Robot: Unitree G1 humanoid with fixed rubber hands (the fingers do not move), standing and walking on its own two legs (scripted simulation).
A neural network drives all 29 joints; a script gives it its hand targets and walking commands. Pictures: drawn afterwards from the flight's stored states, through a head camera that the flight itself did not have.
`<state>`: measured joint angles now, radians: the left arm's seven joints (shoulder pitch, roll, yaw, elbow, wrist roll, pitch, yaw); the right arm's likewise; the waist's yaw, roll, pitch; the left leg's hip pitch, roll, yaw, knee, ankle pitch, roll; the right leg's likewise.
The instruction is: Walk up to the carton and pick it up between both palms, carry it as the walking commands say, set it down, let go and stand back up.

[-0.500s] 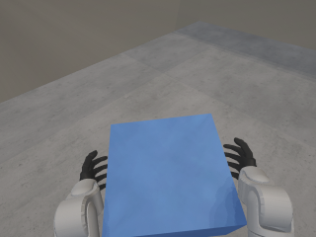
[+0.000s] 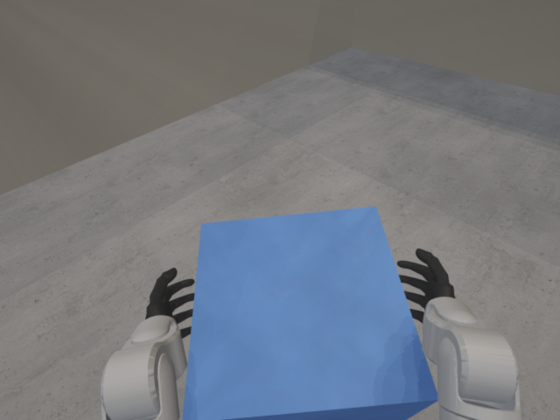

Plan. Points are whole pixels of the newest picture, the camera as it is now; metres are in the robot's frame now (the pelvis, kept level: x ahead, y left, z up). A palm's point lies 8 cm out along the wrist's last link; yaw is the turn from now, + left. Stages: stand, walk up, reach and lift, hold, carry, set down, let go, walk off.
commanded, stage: carry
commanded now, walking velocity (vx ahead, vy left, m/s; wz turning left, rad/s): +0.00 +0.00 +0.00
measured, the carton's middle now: (299, 320) +0.29 -0.01 +0.01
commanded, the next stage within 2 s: none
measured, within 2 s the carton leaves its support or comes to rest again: neither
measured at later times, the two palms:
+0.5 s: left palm (161, 342) +0.23 +0.17 +0.08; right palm (438, 323) +0.23 -0.17 +0.09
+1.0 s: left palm (158, 353) +0.22 +0.17 +0.07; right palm (436, 331) +0.22 -0.17 +0.08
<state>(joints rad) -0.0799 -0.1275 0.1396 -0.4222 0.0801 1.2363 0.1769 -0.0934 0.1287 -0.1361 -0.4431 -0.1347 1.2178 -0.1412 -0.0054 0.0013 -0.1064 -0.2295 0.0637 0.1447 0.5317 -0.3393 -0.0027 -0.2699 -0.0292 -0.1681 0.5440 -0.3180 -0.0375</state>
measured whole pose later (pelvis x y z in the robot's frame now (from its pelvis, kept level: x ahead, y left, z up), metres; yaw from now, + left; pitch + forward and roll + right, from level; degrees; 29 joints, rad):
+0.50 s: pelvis -0.02 +0.00 +0.00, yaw +0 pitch +1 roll +0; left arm -0.09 -0.13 0.14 -0.30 0.11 1.15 0.16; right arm -0.10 0.13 -0.16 -0.32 -0.13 1.13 -0.14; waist 0.00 0.00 -0.11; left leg -0.23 0.06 0.14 0.54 -0.32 0.00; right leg -0.27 -0.03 -0.17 0.54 -0.30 -0.04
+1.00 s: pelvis -0.03 +0.01 +0.00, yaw +0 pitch +0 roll +0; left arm -0.08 -0.13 0.14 -0.24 0.12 1.09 0.15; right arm -0.10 0.13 -0.17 -0.26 -0.13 1.09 -0.13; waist 0.00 0.00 -0.10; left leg -0.23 0.06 0.14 0.55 -0.32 0.00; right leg -0.26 -0.03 -0.17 0.54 -0.28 -0.04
